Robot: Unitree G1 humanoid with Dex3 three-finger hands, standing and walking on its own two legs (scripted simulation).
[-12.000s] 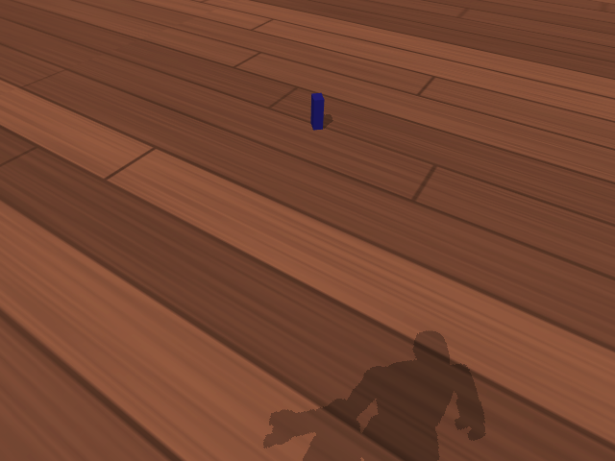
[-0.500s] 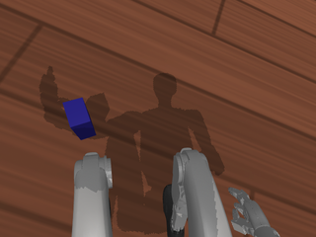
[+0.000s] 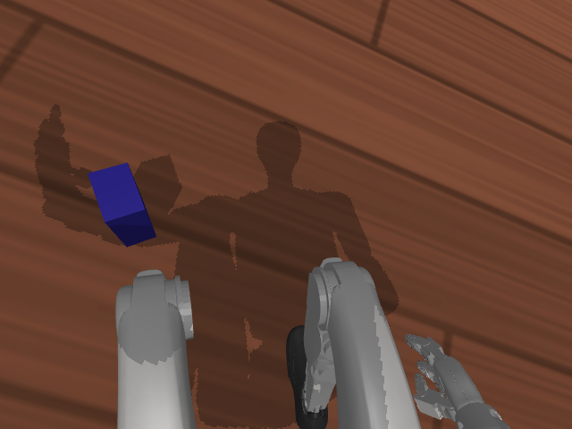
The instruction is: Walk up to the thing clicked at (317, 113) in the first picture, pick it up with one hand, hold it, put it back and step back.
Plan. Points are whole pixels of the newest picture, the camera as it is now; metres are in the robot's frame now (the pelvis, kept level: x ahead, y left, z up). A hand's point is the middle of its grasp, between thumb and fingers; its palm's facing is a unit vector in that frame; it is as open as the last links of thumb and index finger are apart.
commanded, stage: approach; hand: left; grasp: from the side
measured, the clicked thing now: (127, 209) +0.46 +0.23 -0.27
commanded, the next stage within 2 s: close in in 0.34 s
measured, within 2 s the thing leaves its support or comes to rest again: neither
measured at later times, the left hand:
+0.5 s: hand (47, 217) +0.42 +0.33 -0.21, palm faces +0.13 -0.99 +0.02, open 17.0 cm
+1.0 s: hand (108, 222) +0.43 +0.25 -0.25, palm faces +0.14 -0.99 +0.04, open 17.6 cm
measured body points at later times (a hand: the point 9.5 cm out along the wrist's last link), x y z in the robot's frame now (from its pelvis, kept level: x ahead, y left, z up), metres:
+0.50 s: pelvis -0.01 +0.01 -0.07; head +0.23 +0.14 +0.28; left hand +0.41 +0.38 -0.20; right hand +0.14 -0.26 -0.13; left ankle +0.08 +0.13 -0.34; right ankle +0.10 -0.13 -0.34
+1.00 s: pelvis -0.01 +0.02 -0.09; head +0.22 +0.18 +0.26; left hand +0.42 +0.30 -0.25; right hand +0.13 -0.25 -0.12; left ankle +0.08 +0.13 -0.34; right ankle +0.10 -0.13 -0.34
